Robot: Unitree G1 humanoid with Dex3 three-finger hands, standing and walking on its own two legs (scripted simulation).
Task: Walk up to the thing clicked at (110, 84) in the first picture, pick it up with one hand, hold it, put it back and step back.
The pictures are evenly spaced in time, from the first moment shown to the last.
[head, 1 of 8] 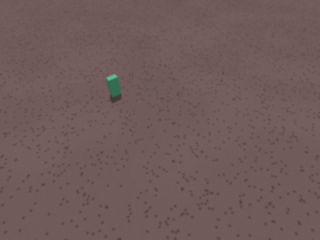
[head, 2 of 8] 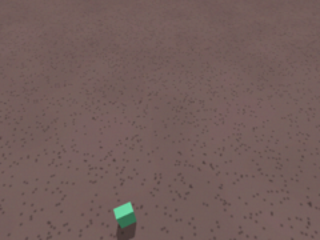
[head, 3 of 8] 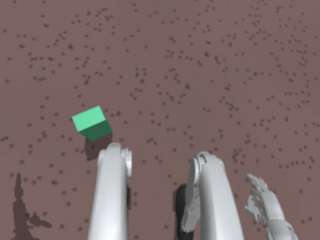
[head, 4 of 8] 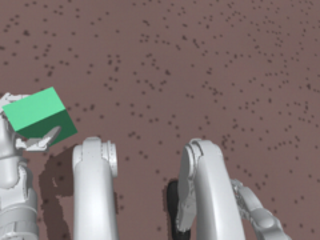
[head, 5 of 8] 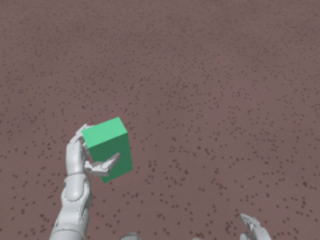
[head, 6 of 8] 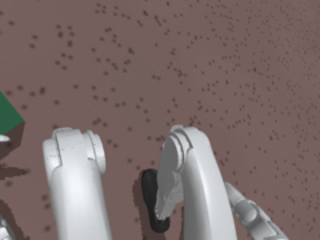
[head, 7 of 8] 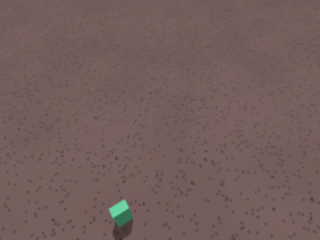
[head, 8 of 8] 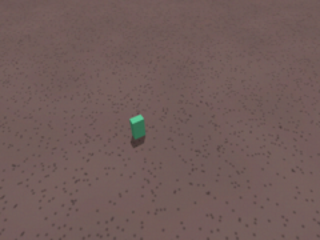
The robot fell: no
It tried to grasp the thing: yes
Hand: left
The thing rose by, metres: 0.65
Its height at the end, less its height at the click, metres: +0.00
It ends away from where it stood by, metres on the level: 0.04
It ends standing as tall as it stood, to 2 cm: yes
